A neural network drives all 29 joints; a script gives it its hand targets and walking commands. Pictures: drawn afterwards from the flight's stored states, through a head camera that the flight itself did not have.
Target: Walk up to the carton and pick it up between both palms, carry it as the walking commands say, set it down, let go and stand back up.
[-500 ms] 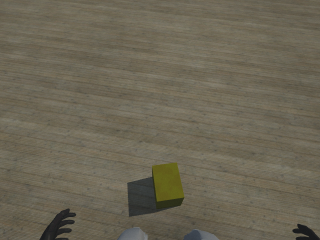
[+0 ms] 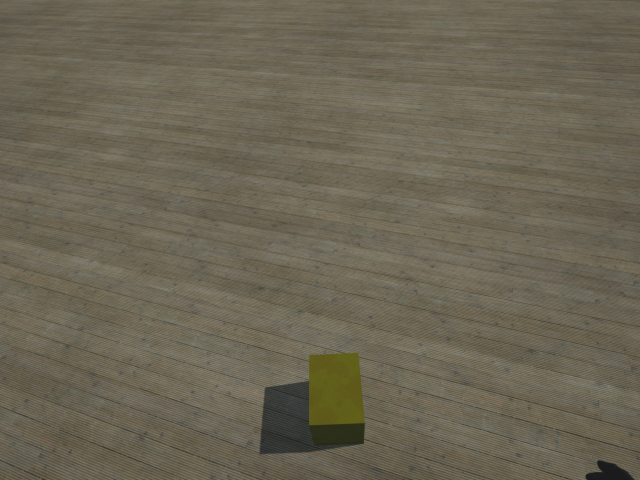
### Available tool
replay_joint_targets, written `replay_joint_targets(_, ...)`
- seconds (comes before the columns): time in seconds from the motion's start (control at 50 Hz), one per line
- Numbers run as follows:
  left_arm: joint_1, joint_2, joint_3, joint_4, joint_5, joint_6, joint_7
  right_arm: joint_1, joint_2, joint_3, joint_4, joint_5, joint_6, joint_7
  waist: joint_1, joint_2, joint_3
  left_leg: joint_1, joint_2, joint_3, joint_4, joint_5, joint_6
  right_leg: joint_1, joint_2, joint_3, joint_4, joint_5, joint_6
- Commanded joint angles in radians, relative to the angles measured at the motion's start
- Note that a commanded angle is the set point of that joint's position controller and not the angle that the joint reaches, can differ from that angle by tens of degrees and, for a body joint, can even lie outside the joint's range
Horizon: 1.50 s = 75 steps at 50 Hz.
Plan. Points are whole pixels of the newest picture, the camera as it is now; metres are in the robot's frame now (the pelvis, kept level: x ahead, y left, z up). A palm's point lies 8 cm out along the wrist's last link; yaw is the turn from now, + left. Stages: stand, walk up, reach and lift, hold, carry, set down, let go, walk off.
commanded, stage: walk up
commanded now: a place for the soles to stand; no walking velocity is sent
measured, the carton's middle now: (336, 399) +0.49 +0.03 -0.66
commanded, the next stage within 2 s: none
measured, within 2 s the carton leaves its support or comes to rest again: neither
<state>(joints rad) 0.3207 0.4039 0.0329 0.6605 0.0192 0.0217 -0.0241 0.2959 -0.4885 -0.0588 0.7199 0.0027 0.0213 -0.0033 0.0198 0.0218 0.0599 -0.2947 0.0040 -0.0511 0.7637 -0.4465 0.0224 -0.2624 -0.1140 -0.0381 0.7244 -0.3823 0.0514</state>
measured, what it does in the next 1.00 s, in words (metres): shifts its weight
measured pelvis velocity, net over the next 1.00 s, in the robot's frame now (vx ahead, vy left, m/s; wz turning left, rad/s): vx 0.06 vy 0.01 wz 0.12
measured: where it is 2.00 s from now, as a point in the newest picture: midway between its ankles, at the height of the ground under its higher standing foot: outside the picture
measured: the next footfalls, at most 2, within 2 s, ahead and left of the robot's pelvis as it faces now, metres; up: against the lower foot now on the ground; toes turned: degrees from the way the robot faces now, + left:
none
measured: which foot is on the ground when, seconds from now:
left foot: down 0.00-1.00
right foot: down 0.00-1.00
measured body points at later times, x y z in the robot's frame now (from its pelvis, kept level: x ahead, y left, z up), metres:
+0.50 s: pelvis +0.03 +0.01 +0.01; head +0.05 +0.03 +0.46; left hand +0.11 +0.34 -0.10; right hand +0.18 -0.31 -0.08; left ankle +0.02 +0.14 -0.72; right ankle +0.01 -0.15 -0.72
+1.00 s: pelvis +0.06 +0.01 +0.03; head +0.08 +0.01 +0.47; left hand +0.12 +0.34 -0.08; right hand +0.20 -0.29 -0.09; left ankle +0.04 +0.15 -0.72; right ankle +0.05 -0.13 -0.72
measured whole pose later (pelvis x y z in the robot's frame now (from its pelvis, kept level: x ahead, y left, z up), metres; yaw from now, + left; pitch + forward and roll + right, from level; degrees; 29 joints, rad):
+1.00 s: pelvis +0.06 +0.01 +0.03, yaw +7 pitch -3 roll +0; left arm 0.15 0.40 0.02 0.91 -0.02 -0.01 0.01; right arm 0.11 -0.39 -0.01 1.00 0.01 0.00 0.00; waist 0.01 0.00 0.09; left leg -0.14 0.00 -0.08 0.43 -0.24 -0.03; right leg -0.12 -0.07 -0.07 0.44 -0.27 0.03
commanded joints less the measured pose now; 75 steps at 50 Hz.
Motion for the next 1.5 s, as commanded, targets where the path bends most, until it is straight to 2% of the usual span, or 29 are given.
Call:
replay_joint_targets(0.0, -0.032, 0.214, 0.054, -0.061, -0.040, -0.033, 0.024, -0.056, -0.188, -0.058, -0.024, -0.025, -0.032, 0.007, -0.023, 0.013, 0.077, 0.064, 0.128, -0.261, -0.381, 0.017, 0.065, -0.112, -0.047, 0.055, -0.180, -0.107, -0.078)
replay_joint_targets(0.02, -0.045, 0.203, 0.057, -0.061, -0.041, -0.043, 0.016, -0.113, -0.207, -0.048, -0.034, -0.023, -0.035, 0.007, 0.005, 0.040, 0.066, 0.006, 0.126, -0.276, -0.370, 0.014, 0.089, -0.062, 0.012, 0.017, -0.215, -0.046, -0.073)
replay_joint_targets(0.04, -0.041, 0.232, 0.064, -0.038, -0.034, -0.052, 0.029, -0.066, -0.199, -0.050, -0.017, -0.004, -0.041, 0.018, 0.011, -0.048, 0.006, -0.079, 0.122, -0.272, -0.322, 0.076, 0.085, 0.096, 0.022, 0.052, -0.218, -0.013, -0.100)
replay_joint_targets(0.1, -0.065, 0.274, 0.076, -0.018, -0.022, -0.055, 0.041, -0.090, -0.140, -0.030, 0.011, -0.011, -0.037, 0.027, 0.015, -0.153, -0.023, -0.048, 0.033, -0.057, -0.188, 0.239, -0.006, 0.131, -0.178, 0.211, -0.347, 0.048, -0.175)
replay_joint_targets(0.14, -0.042, 0.266, 0.064, 0.018, -0.024, -0.061, 0.042, -0.100, -0.131, -0.028, 0.039, -0.018, -0.042, 0.021, 0.017, -0.082, -0.046, -0.009, 0.033, -0.063, -0.185, 0.343, 0.005, 0.172, -0.167, 0.142, -0.307, 0.340, -0.168)
replay_joint_targets(0.2, -0.084, 0.259, 0.050, 0.009, -0.027, -0.053, 0.040, -0.073, -0.112, -0.021, 0.056, 0.000, -0.044, 0.017, -0.004, -0.116, -0.112, 0.092, 0.067, -0.077, -0.198, 0.576, 0.012, 0.184, -0.087, 0.012, -0.222, 0.522, -0.118)
replay_joint_targets(0.26, -0.075, 0.261, 0.043, 0.029, -0.032, -0.038, 0.042, -0.096, -0.122, -0.026, 0.072, -0.007, -0.030, 0.012, -0.001, -0.067, -0.100, 0.100, 0.049, -0.069, -0.175, 0.543, 0.040, 0.156, -0.071, -0.008, -0.218, 0.400, -0.114)
replay_joint_targets(0.28, -0.086, 0.265, 0.046, 0.041, -0.031, -0.034, 0.042, -0.101, -0.125, -0.029, 0.081, -0.002, -0.024, 0.013, 0.005, -0.116, -0.102, 0.075, 0.046, -0.057, -0.180, 0.512, 0.029, 0.190, -0.068, -0.012, -0.226, 0.346, -0.118)
replay_joint_targets(0.34, -0.093, 0.248, 0.043, 0.030, -0.033, -0.034, 0.039, -0.093, -0.138, -0.030, 0.103, -0.002, -0.016, 0.008, 0.002, -0.009, -0.119, 0.092, 0.051, -0.099, -0.189, 0.587, 0.044, 0.184, -0.034, -0.043, -0.168, 0.327, -0.097)
replay_joint_targets(0.42, -0.120, 0.264, 0.048, 0.054, -0.021, -0.022, 0.037, -0.112, -0.145, -0.040, 0.107, -0.002, -0.009, 0.006, -0.026, 0.009, -0.059, 0.115, 0.043, -0.124, -0.248, 0.404, 0.050, 0.093, -0.048, -0.029, -0.208, 0.130, -0.105)
replay_joint_targets(0.46, -0.157, 0.195, 0.037, 0.037, -0.023, -0.020, 0.028, -0.108, -0.188, -0.049, 0.106, -0.002, -0.019, -0.002, -0.052, 0.194, 0.008, 0.153, 0.151, -0.355, -0.390, 0.361, 0.134, -0.064, 0.059, -0.058, -0.079, -0.017, -0.059)
replay_joint_targets(0.48, -0.165, 0.192, 0.039, 0.032, -0.013, -0.019, 0.032, -0.076, -0.184, -0.057, 0.105, -0.010, -0.019, -0.002, -0.074, 0.149, 0.013, 0.200, 0.215, -0.464, -0.411, 0.355, 0.203, -0.149, 0.087, -0.030, 0.004, -0.180, -0.056)
replay_joint_targets(0.54, -0.181, 0.189, 0.038, 0.053, -0.020, -0.046, 0.033, -0.056, -0.191, -0.062, 0.098, -0.029, -0.028, -0.017, -0.081, 0.168, -0.008, 0.301, 0.222, -0.395, -0.362, 0.599, 0.248, -0.210, 0.057, 0.032, 0.033, -0.239, -0.068)
replay_joint_targets(0.56, -0.103, 0.178, 0.041, 0.082, -0.026, -0.056, 0.037, -0.127, -0.179, -0.067, 0.076, -0.036, -0.020, -0.015, -0.040, 0.207, -0.052, 0.278, 0.188, -0.282, -0.317, 0.572, 0.215, -0.114, 0.059, 0.000, -0.102, -0.110, -0.064)
replay_joint_targets(0.6, 0.031, 0.199, 0.039, 0.135, -0.024, -0.068, 0.043, -0.231, -0.135, -0.046, 0.062, -0.008, -0.009, -0.006, 0.049, 0.082, -0.144, 0.126, 0.091, -0.134, -0.187, 0.551, 0.097, 0.209, 0.052, 0.021, -0.341, 0.187, -0.077)
replay_joint_targets(0.62, 0.023, 0.281, 0.062, 0.150, -0.016, -0.066, 0.055, -0.246, -0.050, -0.009, 0.058, 0.002, -0.017, 0.000, 0.059, -0.106, -0.114, -0.030, -0.006, -0.066, -0.038, 0.376, 0.003, 0.266, -0.142, 0.228, -0.426, 0.340, -0.123)
replay_joint_targets(0.64, -0.045, 0.325, 0.071, 0.140, -0.012, -0.057, 0.050, -0.206, -0.023, 0.012, 0.060, 0.005, -0.010, -0.006, 0.020, -0.191, -0.089, -0.077, -0.048, -0.026, -0.029, 0.002, -0.028, 0.246, -0.265, 0.358, -0.453, 0.399, -0.201)
replay_joint_targets(0.66, -0.093, 0.278, 0.066, 0.121, -0.008, -0.048, 0.045, -0.193, -0.062, -0.004, 0.081, 0.006, -0.002, -0.020, 0.008, -0.132, -0.047, -0.013, 0.009, -0.103, -0.031, -0.093, 0.005, 0.123, -0.286, 0.370, -0.413, 0.402, -0.288)
replay_joint_targets(0.72, -0.227, 0.243, 0.045, 0.109, -0.021, -0.035, 0.033, -0.136, -0.105, -0.011, 0.140, 0.010, -0.018, -0.005, -0.069, -0.132, 0.063, 0.125, 0.036, -0.079, -0.279, 0.206, 0.010, -0.016, -0.121, 0.109, -0.382, 0.225, -0.140)
replay_joint_targets(0.78, -0.140, 0.173, 0.033, 0.142, -0.041, -0.044, 0.033, -0.185, -0.127, -0.019, 0.160, -0.010, -0.041, -0.009, -0.022, -0.107, -0.084, 0.191, 0.076, -0.134, -0.360, 0.438, 0.035, 0.105, -0.036, 0.058, -0.313, 0.367, -0.080)
replay_joint_targets(0.82, -0.148, 0.195, 0.034, 0.159, -0.035, -0.038, 0.032, -0.187, -0.106, -0.001, 0.188, 0.014, -0.032, -0.007, 0.002, -0.115, -0.098, 0.120, 0.083, -0.132, -0.356, 0.310, 0.027, 0.170, -0.032, 0.062, -0.386, 0.151, -0.086)
replay_joint_targets(0.86, -0.185, 0.185, 0.032, 0.189, -0.036, -0.044, 0.042, -0.202, -0.086, 0.004, 0.219, 0.010, -0.032, -0.001, -0.023, -0.080, -0.030, 0.133, 0.067, -0.081, -0.365, 0.343, 0.005, 0.132, -0.068, 0.088, -0.404, 0.195, -0.100)
replay_joint_targets(0.88, -0.180, 0.215, 0.030, 0.192, -0.030, -0.051, 0.041, -0.217, -0.107, -0.004, 0.215, 0.000, -0.031, -0.001, -0.016, -0.154, -0.068, 0.204, 0.074, -0.088, -0.377, 0.393, 0.004, 0.125, -0.072, 0.086, -0.384, 0.317, -0.102)
replay_joint_targets(0.98, -0.154, 0.181, 0.024, 0.240, -0.041, -0.054, 0.044, -0.215, -0.077, 0.008, 0.266, 0.010, -0.050, -0.004, -0.003, -0.019, -0.084, 0.178, 0.095, -0.066, -0.392, 0.566, 0.006, 0.220, -0.048, 0.046, -0.341, 0.430, -0.083)
replay_joint_targets(1.08, -0.204, 0.197, 0.028, 0.249, -0.035, -0.042, 0.043, -0.242, -0.081, 0.001, 0.267, 0.008, -0.042, -0.007, -0.015, -0.023, -0.057, 0.160, 0.097, -0.085, -0.401, 0.483, 0.012, 0.204, -0.034, 0.020, -0.370, 0.331, -0.068)
replay_joint_targets(1.1, -0.197, 0.185, 0.024, 0.264, -0.038, -0.039, 0.043, -0.238, -0.096, -0.001, 0.272, -0.001, -0.043, -0.011, -0.019, 0.074, -0.055, 0.174, 0.101, -0.080, -0.403, 0.535, 0.014, 0.195, -0.033, 0.021, -0.362, 0.334, -0.070)
replay_joint_targets(1.3, -0.170, 0.174, 0.035, 0.305, -0.028, -0.051, 0.048, -0.265, -0.067, -0.007, 0.276, 0.006, -0.046, -0.009, -0.001, 0.035, -0.093, 0.159, 0.094, -0.103, -0.428, 0.528, 0.022, 0.247, -0.033, 0.018, -0.385, 0.346, -0.074)
replay_joint_targets(1.34, -0.176, 0.175, 0.027, 0.333, -0.024, -0.052, 0.047, -0.260, -0.073, -0.010, 0.286, 0.009, -0.047, -0.011, -0.019, -0.034, -0.066, 0.199, 0.093, -0.077, -0.419, 0.533, 0.010, 0.208, -0.042, 0.008, -0.399, 0.369, -0.071)
replay_joint_targets(1.48, -0.169, 0.159, 0.031, 0.349, -0.022, -0.050, 0.053, -0.263, -0.076, -0.014, 0.281, 0.002, -0.047, -0.015, -0.014, 0.004, -0.102, 0.213, 0.097, -0.095, -0.416, 0.591, 0.016, 0.232, -0.035, 0.013, -0.393, 0.381, -0.058)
